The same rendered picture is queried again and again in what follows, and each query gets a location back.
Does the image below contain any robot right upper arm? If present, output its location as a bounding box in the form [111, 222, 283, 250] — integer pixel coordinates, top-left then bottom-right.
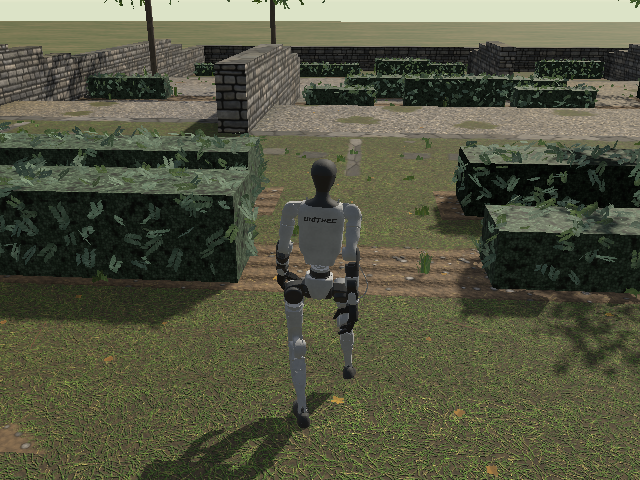
[342, 203, 362, 261]

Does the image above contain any robot right forearm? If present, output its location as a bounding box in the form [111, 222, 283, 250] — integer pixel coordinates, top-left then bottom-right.
[345, 247, 360, 305]

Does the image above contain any robot left forearm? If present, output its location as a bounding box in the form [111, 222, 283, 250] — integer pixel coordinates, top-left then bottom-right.
[276, 239, 290, 276]

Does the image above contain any robot left upper arm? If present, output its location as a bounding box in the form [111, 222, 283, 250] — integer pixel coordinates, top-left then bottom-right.
[277, 201, 302, 254]

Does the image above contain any left robot foot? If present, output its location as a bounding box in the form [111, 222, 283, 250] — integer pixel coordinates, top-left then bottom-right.
[293, 400, 310, 428]

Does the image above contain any robot right hand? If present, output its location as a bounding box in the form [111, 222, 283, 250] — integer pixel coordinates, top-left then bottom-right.
[333, 303, 359, 335]

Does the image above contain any robot left hand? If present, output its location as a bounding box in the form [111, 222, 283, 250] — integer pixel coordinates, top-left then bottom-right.
[277, 270, 300, 290]

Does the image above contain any right robot shin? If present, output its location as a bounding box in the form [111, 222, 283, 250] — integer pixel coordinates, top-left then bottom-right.
[340, 329, 354, 367]

